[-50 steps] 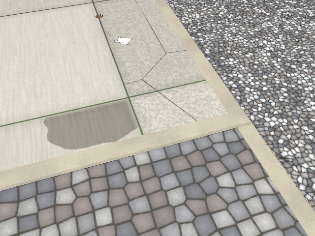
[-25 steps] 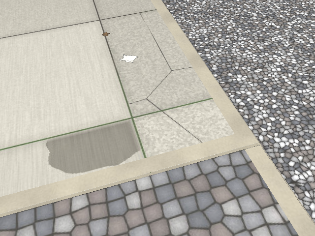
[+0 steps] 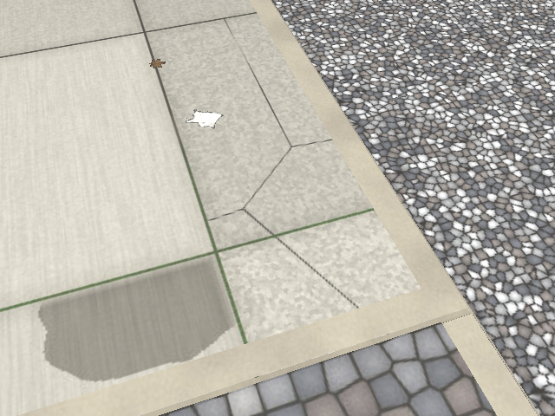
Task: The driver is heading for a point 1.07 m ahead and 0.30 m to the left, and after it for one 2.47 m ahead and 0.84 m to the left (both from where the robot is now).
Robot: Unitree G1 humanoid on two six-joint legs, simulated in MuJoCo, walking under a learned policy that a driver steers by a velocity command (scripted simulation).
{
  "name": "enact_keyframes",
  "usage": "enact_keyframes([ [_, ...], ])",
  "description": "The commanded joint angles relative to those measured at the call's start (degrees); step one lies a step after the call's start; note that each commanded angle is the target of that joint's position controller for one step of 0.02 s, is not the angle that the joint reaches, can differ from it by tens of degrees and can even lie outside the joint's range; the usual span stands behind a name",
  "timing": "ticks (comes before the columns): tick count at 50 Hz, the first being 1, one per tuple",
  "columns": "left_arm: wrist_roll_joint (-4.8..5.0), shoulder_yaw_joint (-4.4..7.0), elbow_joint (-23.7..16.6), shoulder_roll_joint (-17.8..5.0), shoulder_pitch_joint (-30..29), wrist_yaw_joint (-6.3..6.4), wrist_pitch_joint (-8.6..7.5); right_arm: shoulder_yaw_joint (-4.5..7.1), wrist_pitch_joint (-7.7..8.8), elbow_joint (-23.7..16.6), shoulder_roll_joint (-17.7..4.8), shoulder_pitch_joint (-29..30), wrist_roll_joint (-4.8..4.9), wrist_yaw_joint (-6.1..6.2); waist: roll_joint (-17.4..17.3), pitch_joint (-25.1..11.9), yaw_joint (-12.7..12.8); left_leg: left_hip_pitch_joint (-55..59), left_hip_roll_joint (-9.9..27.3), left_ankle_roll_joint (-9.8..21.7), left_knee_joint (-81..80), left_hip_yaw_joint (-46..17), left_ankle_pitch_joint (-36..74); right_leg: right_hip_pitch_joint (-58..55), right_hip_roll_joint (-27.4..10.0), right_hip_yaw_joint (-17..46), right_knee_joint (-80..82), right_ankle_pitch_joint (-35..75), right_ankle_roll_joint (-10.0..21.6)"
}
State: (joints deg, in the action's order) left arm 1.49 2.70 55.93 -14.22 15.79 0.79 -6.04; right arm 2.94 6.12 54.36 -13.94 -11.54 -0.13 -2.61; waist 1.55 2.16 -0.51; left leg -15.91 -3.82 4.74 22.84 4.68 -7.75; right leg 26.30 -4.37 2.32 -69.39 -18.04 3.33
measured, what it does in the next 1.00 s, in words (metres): walks ahead, turning left: right foot, then left foot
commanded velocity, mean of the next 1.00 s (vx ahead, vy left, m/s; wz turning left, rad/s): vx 0.50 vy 0.00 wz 0.32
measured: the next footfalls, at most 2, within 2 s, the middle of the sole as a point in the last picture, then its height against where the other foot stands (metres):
right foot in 0.38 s outside the picture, level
left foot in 0.92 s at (229, 350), level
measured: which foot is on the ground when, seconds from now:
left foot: down 0.00-0.40, up 0.42-0.90, down 0.92-1.00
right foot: up 0.00-0.36, down 0.38-0.92, up 0.94-1.00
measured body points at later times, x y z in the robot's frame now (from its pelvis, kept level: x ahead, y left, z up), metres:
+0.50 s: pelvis +0.29 -0.06 +0.00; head +0.33 -0.07 +0.44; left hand +0.42 +0.20 -0.11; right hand +0.32 -0.33 -0.15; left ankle +0.17 +0.08 -0.64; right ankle +0.37 -0.16 -0.74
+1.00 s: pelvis +0.56 +0.04 -0.02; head +0.59 +0.06 +0.43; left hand +0.51 +0.32 -0.15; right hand +0.80 -0.16 -0.12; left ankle +0.61 +0.13 -0.74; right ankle +0.44 -0.16 -0.64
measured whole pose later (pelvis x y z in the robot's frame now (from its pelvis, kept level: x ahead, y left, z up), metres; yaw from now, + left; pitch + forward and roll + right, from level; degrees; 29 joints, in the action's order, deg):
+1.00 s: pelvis +0.56 +0.04 -0.02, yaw +23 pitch +1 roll -1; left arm 1.6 4.1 52.2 -15.6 14.1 0.6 -5.5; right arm 5.3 3.0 44.0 -15.6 -7.2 1.1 -2.3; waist 0.0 3.9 0.7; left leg -27.0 -2.8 6.6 37.1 3.2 -12.0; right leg 13.3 -3.8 -2.6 -66.5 -27.9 -1.0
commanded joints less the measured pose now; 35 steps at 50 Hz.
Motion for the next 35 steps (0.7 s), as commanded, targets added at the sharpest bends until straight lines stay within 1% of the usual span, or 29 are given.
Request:
enact_keyframes([
  [1, -0.19, 1.17, -1.8, -2.5, 5.3, 0.47, 1.01, 0.58, 1.2, -1.6, -4.6, -0.1, -0.04, 0.27, -4.7, -1.6, 2.6, 2.5, 15.9, 9.8, -16.0, -15.9, 4.4, 5.4, -5.0, 2.0, 3.4, 3.3, -0.4],
  [3, -0.84, 1.45, -4.0, -3.4, -0.2, 0.59, 1.32, 1.02, 1.08, -0.9, -6.8, -2.3, -0.11, 1.25, -3.9, 0.5, 1.8, 2.8, 16.1, 10.2, -17.6, -14.5, 5.1, 10.5, -5.8, 1.5, 9.2, 8.4, -1.9],
  [5, -1.24, 1.53, -5.7, -3.5, -5.1, 0.37, 1.12, 1.15, 0.64, -0.4, -7.5, -4.6, -0.04, 2.09, -3.5, 1.3, 0.5, 4.9, 15.5, 9.5, -17.9, -12.9, 6.5, 13.8, -5.6, 1.0, 16.7, 15.1, -2.7],
  [7, -1.19, 1.23, -6.9, -2.7, -9.4, -0.1, 0.69, 1.15, 0.27, -0.1, -7.8, -6.3, 0.26, 2.57, -3.8, 1.5, -0.7, 5.7, 14.0, 7.9, -17.7, -10.0, 8.1, 12.7, -4.2, -0.3, 25.1, 21.5, -2.8],
  [9, -0.92, 0.79, -8.1, -2.1, -13.9, -0.59, 0.4, 1.21, 0.09, 0.6, -8.3, -8.9, 0.68, 2.79, -3.8, 1.9, -2.4, 6.9, 13.3, 7.0, -17.6, -8.2, 8.1, 10.6, -2.4, -2.1, 31.5, 25.2, -2.9],
  [11, -0.57, 0.48, -9.2, -2.1, -17.5, -1.17, 0.28, 1.28, -0.25, 1.6, -8.6, -11.5, 0.99, 2.84, -3.9, 2.6, -3.7, 10.3, 14.3, 6.9, -16.7, -8.1, 7.7, 10.6, -1.5, -2.6, 35.1, 25.4, -2.8],
  [13, -0.39, 0.35, -10.8, -2.5, -20.9, -1.89, -0.01, 1.4, -0.93, 2.6, -8.5, -13.9, 1.18, 2.92, -3.8, 3.5, -4.5, 14.9, 16.2, 6.9, -14.4, -9.2, 8.8, 12.2, -0.9, -2.1, 37.8, 22.8, -2.2],
  [14, -0.34, 0.43, -11.7, -3.0, -21.8, -2.26, -0.27, 1.52, -1.3, 2.9, -8.6, -14.4, 1.27, 3.05, -4.0, 3.7, -4.2, 17.0, 17.3, 6.7, -12.8, -10.2, 10.0, 12.5, -0.6, -1.6, 39.1, 20.7, -1.7],
  [15, -0.29, 0.62, -12.0, -3.7, -21.4, -2.56, -0.56, 1.72, -1.66, 2.9, -9.0, -14.3, 1.35, 3.2, -4.4, 3.3, -3.3, 18.6, 18.1, 6.2, -11.2, -11.2, 11.7, 11.4, -0.2, -1.3, 40.5, 18.5, -1.2],
  [16, -0.25, 0.97, -11.9, -4.7, -19.8, -2.72, -0.84, 1.98, -1.96, 2.7, -9.6, -13.6, 1.39, 3.32, -5.2, 2.3, -2.0, 19.3, 18.6, 5.7, -9.2, -12.0, 14.5, 8.4, 0.6, -1.5, 41.5, 16.5, -0.7],
  [17, -0.26, 1.63, -11.3, -6.1, -16.4, -2.7, -1.13, 2.21, -2.21, 2.2, -10.3, -12.2, 1.38, 3.36, -6.3, 0.2, 0.3, 19.1, 18.2, 5.1, -5.5, -12.0, 21.7, 2.5, 2.1, -2.6, 42.2, 14.6, 0.0],
  [18, -0.3, 2.93, -9.0, -8.4, -8.5, -2.41, -1.31, 1.93, -2.43, 1.6, -9.7, -10.9, 1.21, 3.3, -6.1, -4.7, 4.4, 17.0, 15.5, 3.7, 2.9, -10.3, 28.8, -8.8, 3.5, -3.8, 43.2, 15.0, 1.4],
  [19, -1.12, 4.28, -6.5, -12.2, 2.9, -1.84, -1.42, 1.0, -2.35, 0.1, -7.6, -10.0, 0.53, 3.2, -4.2, -13.5, 8.9, 7.3, 12.1, 1.7, 17.7, -8.1, 22.3, -27.1, -2.3, 1.6, 39.8, 16.3, 4.5],
  [20, -2.08, 5.86, -4.8, -18.1, 10.6, -1.53, -0.89, -1.06, -1.39, -0.8, 0.0, -17.2, 0.61, 2.78, 9.2, -24.0, 7.3, -16.3, 2.7, -3.0, 40.9, -3.8, -2.8, -51.6, -18.3, 25.9, 42.3, 8.4, 12.9],
  [21, -1.94, 4.39, -4.8, -13.1, 11.0, -1.59, -0.61, -0.61, -0.29, 0.1, -2.5, -17.0, 1.87, 2.6, 12.0, -28.0, 7.9, -22.7, 1.8, -2.7, 50.2, -12.1, -25.1, -52.1, -21.1, 38.9, 50.2, 2.6, 14.2],
  [22, -1.54, 3.19, -5.6, -9.4, 5.7, -1.41, -0.63, 1.02, 0.02, -1.3, -7.9, -11.8, 3.37, 2.73, 8.6, -17.7, 7.1, -27.4, 5.1, -1.9, 53.7, -12.7, -22.1, -44.0, -19.1, 29.8, 51.4, 0.9, 10.6],
  [23, -1.4, 2.46, -6.6, -7.2, 0.7, -1.33, -0.66, 1.2, -0.07, -2.2, -8.0, -8.3, 3.29, 3.1, 5.2, -11.6, 5.5, -27.0, 8.2, -1.6, 52.5, -10.9, -16.7, -34.9, -17.1, 21.6, 53.0, 3.3, 8.5],
  [24, -1.5, 1.92, -6.7, -5.3, -3.0, -1.53, -0.77, 1.53, -0.51, -2.4, -7.2, -6.6, 2.62, 3.47, 3.0, -7.1, 3.8, -24.6, 10.0, -1.7, 49.3, -10.4, -12.8, -26.7, -14.8, 15.5, 55.7, 6.3, 7.3],
  [25, -1.92, 1.58, -6.6, -4.0, -5.1, -1.67, -1.03, 1.97, -1.41, -2.2, -6.1, -7.6, 2.29, 3.62, 4.2, -4.7, 1.7, -21.2, 11.7, -1.6, 46.6, -10.8, -10.0, -21.2, -12.6, 10.1, 58.0, 8.2, 6.1],
  [26, -2.23, 1.64, -6.1, -3.6, -6.0, -1.79, -1.12, 1.93, -2.31, -2.1, -4.4, -8.8, 2.29, 3.51, 5.0, -3.6, 0.5, -18.4, 12.3, -1.6, 45.6, -10.6, -8.6, -17.8, -11.5, 6.9, 59.6, 9.3, 5.8],
  [27, -2.28, 1.83, -5.7, -3.8, -6.0, -1.73, -1.28, 1.88, -3.07, -2.1, -3.0, -9.3, 2.34, 3.45, 4.5, -2.8, -0.1, -17.9, 12.5, -1.7, 45.1, -10.2, -7.7, -16.0, -11.1, 4.0, 60.8, 11.6, 6.2],
  [29, -2.42, 2.37, -4.9, -5.3, -5.3, -1.25, -1.57, 2.19, -4.04, -3.6, -2.8, -7.4, 2.11, 3.54, 3.1, -1.1, -0.7, -20.5, 12.8, -2.1, 43.1, -10.5, -3.8, -15.3, -11.1, -0.2, 62.2, 15.8, 6.8],
  [30, -2.52, 2.56, -4.6, -5.8, -4.8, -0.91, -1.56, 2.35, -4.24, -4.4, -3.0, -6.0, 1.9, 3.52, 2.4, -0.4, -0.6, -22.4, 12.8, -2.4, 41.0, -11.0, -1.4, -15.9, -11.2, -1.9, 62.5, 17.3, 6.9],
  [32, -2.61, 2.83, -4.1, -6.6, -3.7, -0.26, -1.33, 2.45, -4.07, -5.7, -3.0, -3.0, 1.58, 3.08, 1.8, 0.4, -0.1, -24.7, 12.4, -2.8, 34.8, -11.0, 4.0, -17.7, -10.8, -5.1, 62.9, 19.1, 6.7],
  [34, -2.49, 3.03, -4.1, -7.4, -3.2, 0.24, -1.01, 2.18, -3.7, -7.0, -2.6, 0.5, 1.43, 2.24, 1.4, 1.0, 0.7, -24.0, 11.9, -2.9, 27.7, -9.1, 8.9, -18.8, -10.1, -8.5, 63.1, 20.1, 6.0],
  [35, -2.3, 3.17, -4.1, -7.9, -2.5, 0.47, -0.83, 1.95, -3.6, -7.8, -2.3, 2.8, 1.33, 1.81, 1.0, 1.7, 1.5, -23.7, 11.7, -2.9, 24.7, -7.6, 10.4, -19.5, -10.2, -9.8, 63.3, 20.1, 5.8],
])
Velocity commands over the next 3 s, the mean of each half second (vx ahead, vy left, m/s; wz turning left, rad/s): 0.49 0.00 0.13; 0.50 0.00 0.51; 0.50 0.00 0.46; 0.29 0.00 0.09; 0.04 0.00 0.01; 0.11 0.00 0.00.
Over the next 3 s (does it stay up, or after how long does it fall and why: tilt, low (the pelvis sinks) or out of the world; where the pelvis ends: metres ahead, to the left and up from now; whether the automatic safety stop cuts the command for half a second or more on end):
stays up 1.09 0.33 -0.01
